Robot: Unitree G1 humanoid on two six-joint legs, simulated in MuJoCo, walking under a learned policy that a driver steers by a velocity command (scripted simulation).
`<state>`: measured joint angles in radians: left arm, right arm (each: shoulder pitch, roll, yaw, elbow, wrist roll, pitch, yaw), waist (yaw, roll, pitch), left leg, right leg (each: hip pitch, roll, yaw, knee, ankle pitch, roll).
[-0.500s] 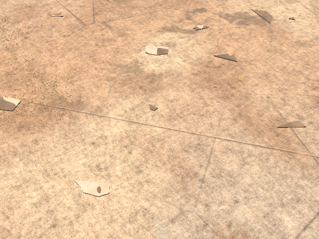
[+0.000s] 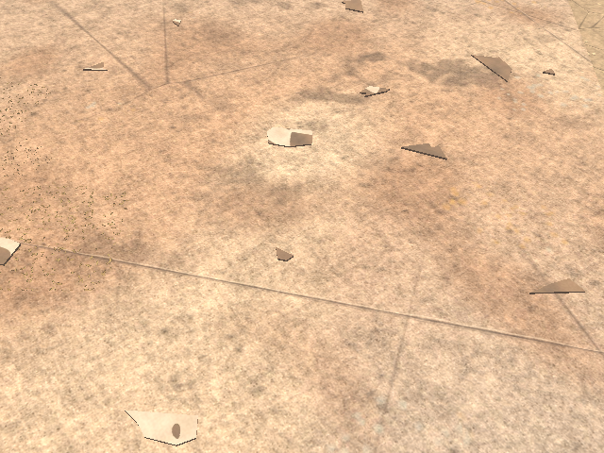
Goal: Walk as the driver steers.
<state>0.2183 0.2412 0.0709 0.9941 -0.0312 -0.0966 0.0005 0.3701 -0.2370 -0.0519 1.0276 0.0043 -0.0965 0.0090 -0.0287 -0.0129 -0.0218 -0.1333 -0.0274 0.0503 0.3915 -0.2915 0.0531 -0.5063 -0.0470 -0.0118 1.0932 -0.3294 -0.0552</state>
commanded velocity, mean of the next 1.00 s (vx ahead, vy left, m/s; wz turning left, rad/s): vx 0.48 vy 0.00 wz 0.46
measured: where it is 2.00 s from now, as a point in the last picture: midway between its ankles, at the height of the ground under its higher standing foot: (215, 382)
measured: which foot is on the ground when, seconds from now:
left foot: down 0.00-0.30, up 0.32-0.80, down 0.82-1.00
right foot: up 0.00-0.26, down 0.28-0.84, up 0.86-1.00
